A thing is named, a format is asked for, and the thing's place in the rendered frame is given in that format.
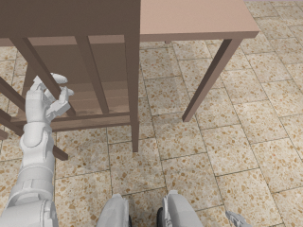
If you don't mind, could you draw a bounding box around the left robot shin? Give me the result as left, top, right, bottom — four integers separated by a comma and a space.
112, 193, 129, 227

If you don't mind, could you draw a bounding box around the robot right hand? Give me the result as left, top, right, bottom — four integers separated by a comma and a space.
225, 210, 253, 227

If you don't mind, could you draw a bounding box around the chair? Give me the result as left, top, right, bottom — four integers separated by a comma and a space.
0, 0, 141, 161

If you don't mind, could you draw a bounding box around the robot left hand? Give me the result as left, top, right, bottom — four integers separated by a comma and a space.
25, 73, 75, 126

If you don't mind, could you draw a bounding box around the table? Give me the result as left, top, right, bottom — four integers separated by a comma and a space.
0, 0, 260, 140

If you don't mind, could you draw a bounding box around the left robot upper arm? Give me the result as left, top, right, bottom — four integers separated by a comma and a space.
0, 199, 59, 227

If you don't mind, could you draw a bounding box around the left robot forearm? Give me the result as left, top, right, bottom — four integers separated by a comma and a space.
0, 121, 55, 221

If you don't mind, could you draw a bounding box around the robot left thigh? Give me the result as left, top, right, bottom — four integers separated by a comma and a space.
96, 197, 129, 227

